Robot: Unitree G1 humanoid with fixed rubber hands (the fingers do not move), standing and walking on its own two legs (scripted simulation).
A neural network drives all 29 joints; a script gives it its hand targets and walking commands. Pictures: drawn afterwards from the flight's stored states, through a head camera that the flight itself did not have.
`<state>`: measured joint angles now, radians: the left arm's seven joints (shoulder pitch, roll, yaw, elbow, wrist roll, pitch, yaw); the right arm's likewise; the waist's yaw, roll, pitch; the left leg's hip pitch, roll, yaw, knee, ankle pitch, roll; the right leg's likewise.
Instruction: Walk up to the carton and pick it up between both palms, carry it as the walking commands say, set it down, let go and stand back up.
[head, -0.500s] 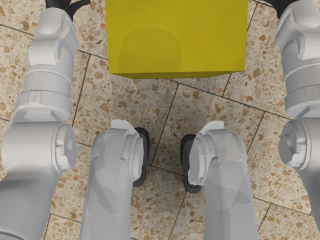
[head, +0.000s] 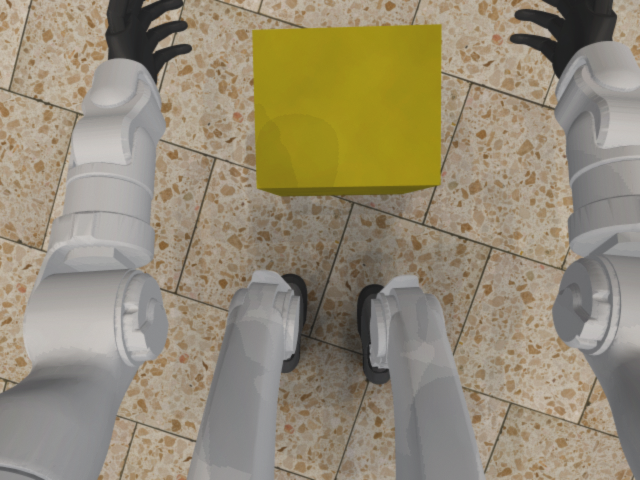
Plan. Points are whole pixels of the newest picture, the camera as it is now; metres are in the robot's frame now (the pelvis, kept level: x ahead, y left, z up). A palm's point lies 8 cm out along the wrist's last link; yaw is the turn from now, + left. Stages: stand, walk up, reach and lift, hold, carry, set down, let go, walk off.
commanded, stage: set down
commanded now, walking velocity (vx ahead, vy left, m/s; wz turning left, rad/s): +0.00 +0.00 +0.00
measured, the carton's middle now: (343, 129) +0.52 -0.01 -0.38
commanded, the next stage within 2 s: let go in 0.56 s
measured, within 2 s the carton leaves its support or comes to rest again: neither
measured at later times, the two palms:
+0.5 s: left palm out of the picture +0.52 +0.20 +0.04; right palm out of the picture +0.54 -0.23 +0.05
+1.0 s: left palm out of the picture +0.42 +0.23 +0.10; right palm out of the picture +0.42 -0.24 +0.10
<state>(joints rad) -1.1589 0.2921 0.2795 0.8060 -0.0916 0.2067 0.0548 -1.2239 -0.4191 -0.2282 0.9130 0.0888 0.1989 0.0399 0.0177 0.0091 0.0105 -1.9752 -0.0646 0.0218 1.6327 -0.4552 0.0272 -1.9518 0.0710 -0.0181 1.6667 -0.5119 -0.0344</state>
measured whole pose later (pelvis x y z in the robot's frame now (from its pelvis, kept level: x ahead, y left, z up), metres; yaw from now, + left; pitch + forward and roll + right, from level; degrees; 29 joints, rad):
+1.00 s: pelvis +0.08 +0.00 +0.20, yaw -1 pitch +32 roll +0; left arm -0.40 0.21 0.18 0.57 0.02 0.09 -0.04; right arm -0.44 -0.25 -0.20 0.62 -0.03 0.08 0.06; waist 0.01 0.00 -0.07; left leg -1.05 -0.06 -0.02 0.75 -0.25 0.03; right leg -1.03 0.07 0.03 0.76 -0.29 -0.03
